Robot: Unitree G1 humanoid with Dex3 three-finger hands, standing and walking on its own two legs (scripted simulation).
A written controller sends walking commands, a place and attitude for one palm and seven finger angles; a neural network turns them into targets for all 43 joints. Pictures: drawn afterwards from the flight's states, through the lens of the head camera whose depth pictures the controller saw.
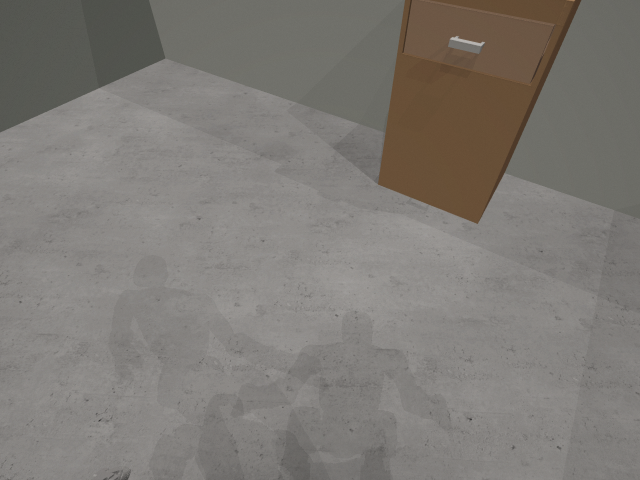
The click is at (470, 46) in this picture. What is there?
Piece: drawer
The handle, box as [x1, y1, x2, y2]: [448, 36, 484, 53]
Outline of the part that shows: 448,46 478,53 484,42 472,42 459,39 458,36 456,36 454,38 452,37 449,40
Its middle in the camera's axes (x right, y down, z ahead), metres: +0.49 -0.65 +1.29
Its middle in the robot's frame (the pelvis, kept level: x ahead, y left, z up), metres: +1.43 -0.43 -0.03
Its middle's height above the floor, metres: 0.74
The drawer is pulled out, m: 0.00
